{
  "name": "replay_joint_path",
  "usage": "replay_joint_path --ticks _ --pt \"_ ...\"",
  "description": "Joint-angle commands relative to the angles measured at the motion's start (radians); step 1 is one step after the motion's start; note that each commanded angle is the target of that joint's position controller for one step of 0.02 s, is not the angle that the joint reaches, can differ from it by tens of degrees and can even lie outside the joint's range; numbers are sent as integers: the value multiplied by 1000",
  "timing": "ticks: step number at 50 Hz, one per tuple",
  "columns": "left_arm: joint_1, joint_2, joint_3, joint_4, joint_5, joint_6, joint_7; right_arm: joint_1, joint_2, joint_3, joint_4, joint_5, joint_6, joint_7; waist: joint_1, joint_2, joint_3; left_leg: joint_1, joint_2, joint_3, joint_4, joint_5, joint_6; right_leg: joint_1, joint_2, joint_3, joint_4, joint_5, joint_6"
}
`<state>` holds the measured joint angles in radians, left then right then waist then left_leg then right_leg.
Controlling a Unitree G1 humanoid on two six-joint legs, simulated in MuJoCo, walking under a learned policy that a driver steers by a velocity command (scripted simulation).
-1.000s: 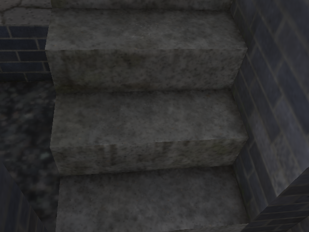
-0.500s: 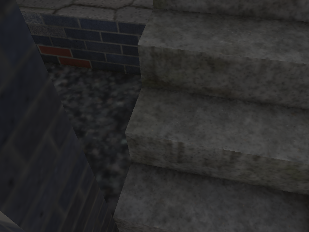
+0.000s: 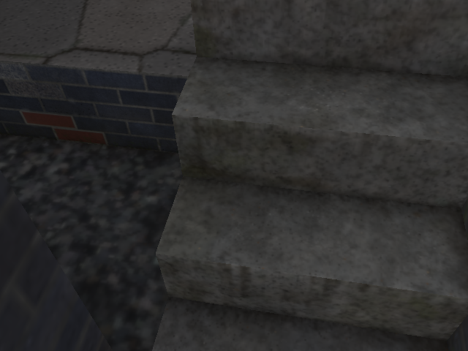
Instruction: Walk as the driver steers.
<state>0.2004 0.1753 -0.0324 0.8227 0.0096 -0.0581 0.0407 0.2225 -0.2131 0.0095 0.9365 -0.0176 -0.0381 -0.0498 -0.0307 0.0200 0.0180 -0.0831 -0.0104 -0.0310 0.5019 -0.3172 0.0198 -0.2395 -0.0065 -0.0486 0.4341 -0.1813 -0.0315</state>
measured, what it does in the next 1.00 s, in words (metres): stands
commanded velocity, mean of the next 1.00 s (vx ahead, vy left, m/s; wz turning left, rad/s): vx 0.27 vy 0.00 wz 0.01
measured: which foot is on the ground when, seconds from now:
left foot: down 0.00-1.00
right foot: down 0.00-1.00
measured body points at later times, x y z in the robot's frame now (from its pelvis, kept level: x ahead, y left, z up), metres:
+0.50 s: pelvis +0.04 -0.01 +0.01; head +0.04 -0.01 +0.46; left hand +0.16 +0.21 -0.12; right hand +0.13 -0.25 -0.13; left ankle -0.05 +0.13 -0.74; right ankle +0.03 -0.10 -0.74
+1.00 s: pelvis +0.01 +0.00 +0.00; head +0.02 -0.01 +0.45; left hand +0.05 +0.23 -0.14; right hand +0.00 -0.25 -0.15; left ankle -0.05 +0.13 -0.74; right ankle +0.03 -0.10 -0.74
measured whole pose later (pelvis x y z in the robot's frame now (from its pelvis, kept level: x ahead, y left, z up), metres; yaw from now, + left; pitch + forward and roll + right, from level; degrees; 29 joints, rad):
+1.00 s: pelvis +0.01 +0.00 +0.00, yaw +0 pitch -1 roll +0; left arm 0.30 0.17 0.01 0.95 0.02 -0.03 0.04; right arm 0.31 -0.21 -0.03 1.06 -0.01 0.00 -0.04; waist -0.01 0.02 0.03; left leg -0.04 0.02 -0.03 0.33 -0.27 -0.02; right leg -0.17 0.03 -0.04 0.33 -0.14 -0.03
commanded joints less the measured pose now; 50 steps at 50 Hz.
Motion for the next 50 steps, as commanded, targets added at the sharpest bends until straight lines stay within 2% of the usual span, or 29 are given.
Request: replay_joint_path --ticks 1,2,4,5,6,7,8,10,12,16,19,20,32,42,44,45,46,47,50 --pt "-59 73 7 -78 -4 1 2 7 -47 5 -53 -10 6 11 -32 -201 10 -85 31 8 -51 -59 22 70 -194 254 -313 -84 -85" --pt "-74 78 5 -74 -13 -1 1 6 -47 6 -48 -15 0 9 -36 -132 34 -23 17 21 -131 47 20 27 -155 229 -318 -136 -69" --pt "-62 101 12 -72 -12 -10 -3 17 -66 6 -40 -22 -10 3 -30 -120 13 7 52 -3 -211 166 9 65 -115 192 -305 -138 -43" --pt "-78 91 8 -86 -8 -18 -8 16 -80 5 -39 -19 -16 5 -20 -79 26 -35 82 -29 -246 244 5 116 -99 169 -278 -41 -38" --pt "-46 78 9 -79 -6 -27 -13 -2 -94 0 -40 -9 -18 -3 8 -23 -2 -38 100 -39 -255 313 -5 186 -88 164 -231 126 -39" --pt "-5 75 12 -66 1 -29 -16 -8 -113 -11 -39 -1 -18 -8 24 -6 -53 -39 108 -45 -246 347 -10 249 -86 166 -185 275 -40" --pt "24 78 14 -53 -1 -31 -15 -13 -111 -15 -41 5 -15 -11 33 11 -83 -49 105 -43 -235 365 -17 296 -87 160 -162 368 -39" --pt "32 79 17 -40 -2 -29 -10 0 -88 -16 -38 13 -11 -10 30 -8 -119 -35 104 -40 -226 418 -18 324 -87 150 -135 441 -38" --pt "-2 53 10 -40 -5 -23 -8 -18 -78 -15 -49 15 -6 -9 23 -23 -116 -13 110 -47 -225 460 -19 297 -84 146 -138 455 -35" --pt "-19 52 8 -30 -5 -20 -6 -18 -87 -19 -50 8 -1 -10 21 -8 -106 13 118 -49 -229 498 -24 273 -80 137 -147 445 -32" --pt "-2 56 9 -7 -3 -20 -6 8 -99 -24 -35 5 3 -9 15 -10 -92 22 121 -48 -230 498 -29 267 -81 127 -131 507 -30" --pt "-7 60 13 -6 -1 -19 -5 8 -89 -23 -34 7 7 -3 9 -17 -92 26 120 -47 -225 511 -29 265 -78 114 -120 525 -29" --pt "41 57 24 28 -2 -9 -6 44 -92 -38 42 -7 15 6 17 -9 -13 1 117 -53 -275 322 -17 204 -84 114 -142 308 -17" --pt "103 32 28 51 -1 -2 -5 85 -73 -43 100 -8 19 8 14 -20 35 -31 110 -59 -293 214 -8 171 -79 118 -163 168 -8" --pt "124 23 25 61 -6 -9 -2 92 -63 -37 102 -5 20 4 15 -17 58 -30 108 -57 -302 208 -13 152 -74 117 -179 124 -3" --pt "112 178 74 75 18 5 -12 96 -141 -60 101 24 31 15 32 8 56 -67 81 -52 -254 122 -34 145 -39 101 -168 53 4" --pt "107 159 76 75 20 13 -12 101 -127 -58 96 23 35 16 24 8 56 -89 81 -50 -251 80 -36 131 -42 105 -169 12 4" --pt "106 116 69 82 17 20 -9 114 -105 -54 96 17 37 16 21 -2 65 -106 79 -52 -252 50 -37 113 -40 107 -176 -30 4" --pt "124 76 66 109 14 26 3 136 -87 -53 99 7 36 6 24 -9 73 -131 75 -51 -243 48 -40 93 -39 112 -170 -42 5"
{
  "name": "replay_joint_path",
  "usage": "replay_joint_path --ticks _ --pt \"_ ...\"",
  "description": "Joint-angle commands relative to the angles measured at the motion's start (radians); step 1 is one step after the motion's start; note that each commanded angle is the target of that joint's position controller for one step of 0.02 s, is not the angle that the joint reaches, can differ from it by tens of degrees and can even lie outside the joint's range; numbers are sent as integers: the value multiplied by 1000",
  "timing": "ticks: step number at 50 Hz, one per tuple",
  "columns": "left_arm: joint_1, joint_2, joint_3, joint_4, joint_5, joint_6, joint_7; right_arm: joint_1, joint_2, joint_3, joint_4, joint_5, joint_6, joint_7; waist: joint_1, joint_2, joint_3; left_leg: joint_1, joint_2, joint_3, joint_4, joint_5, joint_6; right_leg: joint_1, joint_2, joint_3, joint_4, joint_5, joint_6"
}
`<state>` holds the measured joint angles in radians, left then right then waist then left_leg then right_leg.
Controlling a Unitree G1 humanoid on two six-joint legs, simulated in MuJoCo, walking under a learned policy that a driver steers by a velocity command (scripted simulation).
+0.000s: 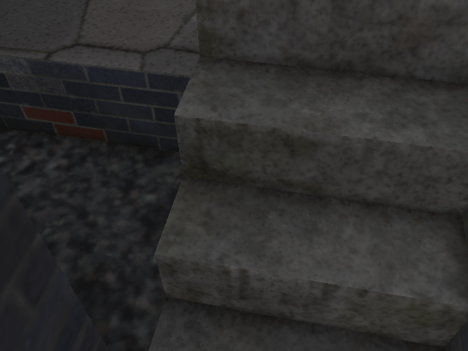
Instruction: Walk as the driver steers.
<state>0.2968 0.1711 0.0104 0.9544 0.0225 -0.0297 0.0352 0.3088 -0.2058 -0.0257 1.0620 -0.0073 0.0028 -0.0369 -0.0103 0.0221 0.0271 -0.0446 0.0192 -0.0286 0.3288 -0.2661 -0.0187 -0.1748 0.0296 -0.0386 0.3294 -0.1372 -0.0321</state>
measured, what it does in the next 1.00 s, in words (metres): stands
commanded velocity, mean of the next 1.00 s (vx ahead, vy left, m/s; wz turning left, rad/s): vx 0.10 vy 0.00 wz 0.00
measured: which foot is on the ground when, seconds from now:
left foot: down 0.00-1.00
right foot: down 0.00-1.00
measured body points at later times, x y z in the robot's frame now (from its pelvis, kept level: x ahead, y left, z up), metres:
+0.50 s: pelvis +0.01 -0.01 +0.00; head +0.01 -0.01 +0.45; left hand +0.04 +0.23 -0.15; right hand +0.00 -0.27 -0.15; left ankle -0.05 +0.13 -0.75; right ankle +0.03 -0.10 -0.75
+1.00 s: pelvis +0.03 +0.00 +0.00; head +0.03 +0.00 +0.45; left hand +0.11 +0.21 -0.14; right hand +0.06 -0.23 -0.15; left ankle -0.05 +0.13 -0.75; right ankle +0.03 -0.10 -0.75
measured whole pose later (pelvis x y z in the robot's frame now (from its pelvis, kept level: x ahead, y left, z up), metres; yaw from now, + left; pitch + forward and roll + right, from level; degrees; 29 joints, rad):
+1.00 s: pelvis +0.03 +0.00 +0.00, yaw +0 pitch +0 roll -1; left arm 0.25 0.14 -0.03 0.94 0.01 -0.06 0.03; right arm 0.30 -0.18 0.00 0.99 0.00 -0.03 -0.04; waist -0.02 0.02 -0.01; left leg 0.00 0.03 -0.03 0.26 -0.27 -0.01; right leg -0.14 0.04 -0.02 0.28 -0.15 -0.03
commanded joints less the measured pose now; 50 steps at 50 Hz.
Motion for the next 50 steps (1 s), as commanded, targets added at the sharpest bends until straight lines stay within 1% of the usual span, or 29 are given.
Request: replay_joint_path --ticks 1,5,10,11,12,14,16,20,21,22,25,31,32,33,34,35,36,37,38,40,41,44,45,48,49,50 --pt "31 82 25 -17 2 -3 9 55 -94 -17 -28 -4 -6 -8 4 -11 58 -167 46 -55 -66 9 -2 26 -76 104 -62 -73 3" --pt "42 94 27 4 -2 -8 4 75 -103 -17 -35 0 -7 -12 3 -19 30 -154 47 -57 -51 54 -2 35 -79 108 -42 13 -6" --pt "53 108 25 24 -3 -10 1 98 -115 -17 -43 2 -3 -13 2 -22 23 -149 46 -56 -42 75 -4 39 -82 115 -33 63 -11" --pt "38 91 16 19 -4 -11 -4 99 -107 -13 -48 9 -7 -17 4 -44 26 -151 56 -65 -46 81 -9 38 -86 123 -38 70 -10" --pt "40 93 15 22 -4 -12 -7 102 -114 -13 -48 9 -9 -19 5 -39 25 -147 56 -65 -47 87 -11 39 -87 125 -39 78 -10" --pt "43 109 15 26 -5 -13 -9 108 -125 -14 -51 7 -11 -20 8 -21 22 -147 56 -63 -46 92 -13 48 -88 128 -36 94 -11" --pt "42 114 14 30 -6 -14 -11 114 -125 -14 -54 7 -10 -21 8 -17 20 -146 57 -62 -47 93 -14 51 -89 130 -36 101 -12" --pt "34 112 11 35 -6 -13 -13 120 -128 -13 -59 7 -8 -21 8 -12 18 -146 58 -62 -46 97 -16 55 -89 133 -36 114 -13" --pt "21 115 11 31 1 -12 -15 115 -136 -19 -66 8 -4 -21 5 -9 9 -145 58 -59 -42 100 -15 60 -91 130 -30 143 -13" --pt "19 116 11 32 1 -12 -17 117 -136 -20 -68 7 -1 -21 5 -10 3 -144 59 -59 -40 100 -15 65 -91 129 -28 156 -13" --pt "12 113 9 35 -2 -11 -17 123 -134 -21 -73 7 3 -23 5 -12 4 -146 61 -60 -40 98 -16 65 -91 129 -29 157 -14" --pt "-5 115 8 36 -1 -9 -18 130 -140 -23 -79 6 0 -24 6 -15 10 -152 64 -62 -41 95 -17 64 -90 131 -35 138 -14" --pt "-1 103 3 41 1 -8 -16 137 -128 -20 -75 4 1 -24 6 -19 -4 -146 61 -58 -51 56 -16 71 -87 133 -52 60 -14" --pt "31 -52 -47 44 -27 -8 -2 111 -48 7 -74 -40 -7 -22 2 -20 6 -142 50 -39 -91 62 19 78 -114 171 -114 -58 -31" --pt "14 -10 -46 34 -27 -8 4 104 -51 8 -75 -43 -11 -22 -1 -49 37 -136 47 -40 -101 61 28 61 -110 180 -138 -132 -32" --pt "-1 35 -39 20 -22 -9 7 94 -73 6 -76 -40 -16 -22 -3 -56 41 -126 47 -38 -104 62 34 58 -109 188 -150 -156 -35" --pt "-10 63 -35 9 -19 -12 7 88 -86 6 -78 -36 -22 -22 -4 -55 40 -121 48 -37 -107 69 38 62 -109 192 -155 -153 -39" --pt "-11 73 -34 1 -18 -16 5 88 -93 7 -79 -32 -27 -21 -5 -55 37 -117 50 -37 -111 79 40 72 -109 193 -156 -138 -41" --pt "-6 73 -34 -3 -21 -21 4 89 -95 8 -77 -27 -34 -20 -6 -49 32 -117 52 -36 -112 90 42 89 -106 189 -149 -112 -44" --pt "2 48 -36 -11 -23 -28 3 81 -93 9 -79 -26 -43 -20 -2 -38 31 -122 55 -34 -115 107 43 106 -104 180 -136 -72 -47" --pt "-5 44 -32 -23 -20 -32 2 71 -77 11 -83 -25 -43 -15 -7 -41 28 -116 58 -36 -121 121 45 110 -100 163 -125 -41 -48" --pt "-4 29 -33 -39 -20 -43 1 60 -77 8 -85 -21 -46 -14 -2 -22 18 -97 68 -44 -119 203 47 122 -92 138 -89 71 -46" --pt "-23 25 -34 -48 -25 -44 2 41 -74 10 -98 -15 -49 -12 -6 -26 12 -87 70 -50 -117 249 48 119 -90 135 -81 115 -45" --pt "-25 29 -33 -62 -25 -51 5 28 -74 7 -105 -7 -52 -14 -5 -13 -28 -49 77 -51 -101 361 45 141 -93 124 -53 216 -42" --pt "-13 161 5 -42 -7 -43 -5 53 -154 -16 -101 35 -33 -7 11 28 -29 -46 53 -50 -70 348 20 129 -61 111 -43 212 -24" --pt "-19 149 7 -39 -7 -40 -5 55 -138 -15 -108 34 -23 -7 2 28 -35 -52 52 -48 -65 333 18 130 -62 110 -41 207 -24"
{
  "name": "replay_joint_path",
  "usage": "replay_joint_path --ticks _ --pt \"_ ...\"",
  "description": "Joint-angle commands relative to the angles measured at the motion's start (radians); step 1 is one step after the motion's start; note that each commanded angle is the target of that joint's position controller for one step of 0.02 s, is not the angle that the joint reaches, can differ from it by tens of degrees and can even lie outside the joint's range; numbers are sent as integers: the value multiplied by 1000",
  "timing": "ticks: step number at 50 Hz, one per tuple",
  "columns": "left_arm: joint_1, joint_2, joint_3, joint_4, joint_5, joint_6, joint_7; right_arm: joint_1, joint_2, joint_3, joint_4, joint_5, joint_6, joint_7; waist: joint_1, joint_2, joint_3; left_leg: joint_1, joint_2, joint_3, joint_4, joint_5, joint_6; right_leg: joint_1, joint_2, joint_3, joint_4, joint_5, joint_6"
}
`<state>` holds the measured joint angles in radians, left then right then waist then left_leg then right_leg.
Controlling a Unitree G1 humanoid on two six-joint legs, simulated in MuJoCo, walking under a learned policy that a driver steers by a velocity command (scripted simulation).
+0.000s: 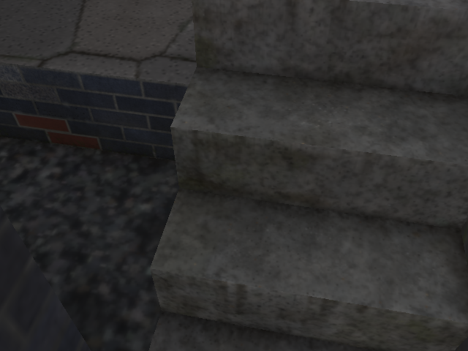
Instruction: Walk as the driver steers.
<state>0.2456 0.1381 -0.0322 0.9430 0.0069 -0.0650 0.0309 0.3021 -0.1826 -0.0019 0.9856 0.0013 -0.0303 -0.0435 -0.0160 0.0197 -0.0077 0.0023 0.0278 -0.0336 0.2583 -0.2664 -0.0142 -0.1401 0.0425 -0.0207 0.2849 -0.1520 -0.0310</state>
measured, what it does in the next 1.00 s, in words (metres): stands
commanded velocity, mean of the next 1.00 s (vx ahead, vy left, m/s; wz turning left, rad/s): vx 0.47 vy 0.00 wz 0.00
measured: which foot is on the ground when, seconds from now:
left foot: down 0.00-1.00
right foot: down 0.00-1.00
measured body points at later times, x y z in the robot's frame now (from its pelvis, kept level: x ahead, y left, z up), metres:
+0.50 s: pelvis +0.00 +0.01 +0.00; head +0.00 +0.01 +0.45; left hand +0.12 +0.22 -0.13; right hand +0.10 -0.23 -0.13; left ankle -0.08 +0.13 -0.75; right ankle +0.00 -0.10 -0.75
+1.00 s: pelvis -0.01 +0.01 +0.00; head +0.00 +0.01 +0.45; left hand +0.10 +0.23 -0.13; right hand +0.07 -0.23 -0.14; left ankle -0.08 +0.13 -0.75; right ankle +0.00 -0.10 -0.75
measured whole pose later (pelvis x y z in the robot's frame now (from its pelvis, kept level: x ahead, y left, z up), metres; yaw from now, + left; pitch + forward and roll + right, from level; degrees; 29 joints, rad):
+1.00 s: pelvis -0.01 +0.01 +0.00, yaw +1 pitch +0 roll -1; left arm 0.18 0.17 -0.05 0.89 0.00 -0.08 0.03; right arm 0.20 -0.21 0.01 0.97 -0.02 -0.05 -0.04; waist -0.02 0.01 0.01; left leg 0.03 0.00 -0.04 0.16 -0.19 0.00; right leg -0.11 0.01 -0.01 0.20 -0.09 -0.01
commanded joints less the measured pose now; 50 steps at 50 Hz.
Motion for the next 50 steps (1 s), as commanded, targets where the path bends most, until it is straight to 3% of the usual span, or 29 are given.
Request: replay_joint_path --ticks 1,2,4,13,14,16,18,24,32,50 --pt "13 146 42 -22 5 -2 0 56 -140 -36 -40 15 19 1 4 14 4 -105 42 -47 1 313 14 88 -72 91 1 199 -25" --pt "8 120 38 -17 3 0 0 55 -128 -35 -44 9 26 0 5 6 9 -107 41 -49 -1 308 15 83 -71 90 1 188 -25" --pt "-8 104 36 -9 4 0 1 40 -117 -36 -55 0 30 -1 9 1 7 -100 42 -50 5 339 15 77 -73 91 6 206 -26" --pt "-57 140 36 13 7 1 -2 2 -144 -38 -88 -3 28 6 15 -1 -24 -50 44 -53 13 446 1 81 -82 89 22 302 -19" --pt "-81 38 -1 -15 -19 -2 13 -35 -82 -17 -113 -23 -4 -2 -9 -46 -10 -43 76 -52 -26 532 26 87 -107 92 -9 345 -33" --pt "-84 85 4 -32 -13 -5 17 -44 -120 -20 -106 -14 -20 -10 3 -9 -37 -14 83 -56 -15 631 25 116 -113 95 1 399 -34" --pt "-75 115 6 -42 -13 -10 15 -56 -139 -22 -106 -21 -20 -8 6 -12 -62 2 86 -57 -16 629 26 129 -117 87 -5 405 -30" --pt "-97 106 -1 -72 -9 -12 6 -79 -128 -14 -93 -22 -17 -1 -2 -6 -14 -28 80 -58 -79 431 29 107 -129 98 -48 286 -12" --pt "-104 101 1 -95 -1 -20 -2 -101 -125 -15 -71 -26 -23 3 3 -11 -4 -57 74 -58 -102 309 34 102 -129 93 -73 183 0" --pt "-83 117 -3 -110 -5 -31 -4 -104 -132 -4 -59 -23 -27 3 -1 -21 -8 -47 71 -55 -109 295 28 100 -131 92 -89 180 8"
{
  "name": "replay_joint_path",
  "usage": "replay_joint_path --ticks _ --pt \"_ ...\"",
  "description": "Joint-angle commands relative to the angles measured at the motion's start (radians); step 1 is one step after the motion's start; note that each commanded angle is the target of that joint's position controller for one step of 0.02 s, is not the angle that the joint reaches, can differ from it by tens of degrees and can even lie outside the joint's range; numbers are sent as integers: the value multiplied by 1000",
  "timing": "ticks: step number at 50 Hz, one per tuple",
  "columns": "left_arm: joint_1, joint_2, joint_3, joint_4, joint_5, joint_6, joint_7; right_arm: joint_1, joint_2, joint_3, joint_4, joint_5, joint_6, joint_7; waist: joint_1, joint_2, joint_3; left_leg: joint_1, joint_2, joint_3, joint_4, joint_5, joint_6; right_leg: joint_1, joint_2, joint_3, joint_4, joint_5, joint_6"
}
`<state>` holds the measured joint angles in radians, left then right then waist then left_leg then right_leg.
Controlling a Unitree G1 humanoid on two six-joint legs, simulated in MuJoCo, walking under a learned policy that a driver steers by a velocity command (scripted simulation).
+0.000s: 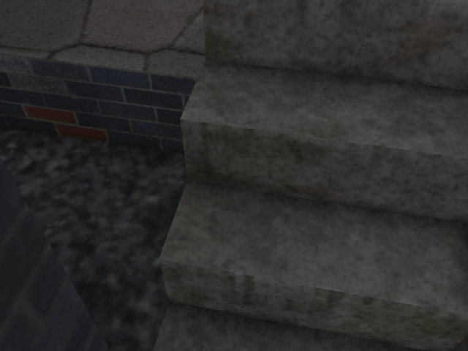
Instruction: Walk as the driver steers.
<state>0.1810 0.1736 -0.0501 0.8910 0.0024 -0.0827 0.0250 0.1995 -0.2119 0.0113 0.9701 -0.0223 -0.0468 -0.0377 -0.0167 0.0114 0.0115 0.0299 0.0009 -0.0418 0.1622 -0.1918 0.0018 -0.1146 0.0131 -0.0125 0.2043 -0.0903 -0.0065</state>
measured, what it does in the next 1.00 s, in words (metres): stands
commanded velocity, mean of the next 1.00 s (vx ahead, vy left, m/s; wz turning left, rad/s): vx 0.50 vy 0.00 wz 0.00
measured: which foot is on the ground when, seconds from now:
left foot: down 0.00-1.00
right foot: down 0.00-1.00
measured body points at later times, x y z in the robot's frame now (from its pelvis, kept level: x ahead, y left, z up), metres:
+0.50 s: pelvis +0.00 +0.00 +0.00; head +0.01 +0.00 +0.45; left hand +0.12 +0.22 -0.13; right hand +0.09 -0.25 -0.14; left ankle -0.07 +0.12 -0.75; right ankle +0.01 -0.12 -0.75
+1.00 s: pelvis +0.00 +0.00 +0.00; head +0.01 +0.00 +0.45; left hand +0.12 +0.22 -0.13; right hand +0.08 -0.25 -0.14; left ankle -0.07 +0.12 -0.75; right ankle +0.01 -0.12 -0.75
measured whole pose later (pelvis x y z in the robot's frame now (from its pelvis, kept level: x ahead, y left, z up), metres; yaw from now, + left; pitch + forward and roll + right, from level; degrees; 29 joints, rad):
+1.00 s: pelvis +0.00 +0.00 +0.00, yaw +0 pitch +0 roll -1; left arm 0.17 0.19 -0.06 0.88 0.00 -0.08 0.02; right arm 0.18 -0.24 0.03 0.98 -0.02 -0.05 -0.03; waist -0.02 0.01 0.01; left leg 0.03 0.00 -0.04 0.16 -0.19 0.00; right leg -0.11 0.01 -0.01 0.21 -0.10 0.00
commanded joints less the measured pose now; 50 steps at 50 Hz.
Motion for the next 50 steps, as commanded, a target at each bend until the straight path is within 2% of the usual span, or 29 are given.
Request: replay_joint_path --ticks 1,50 --pt "-18 82 15 -58 0 -14 2 -2 -103 -17 -43 1 -10 -2 0 -13 -27 -75 98 -47 -13 222 12 74 -102 84 -7 120 -16" --pt "-23 106 4 -61 0 -15 -2 -15 -131 -5 -33 4 -11 1 -1 -12 -35 -61 102 -47 -7 254 11 74 -106 83 2 156 -9"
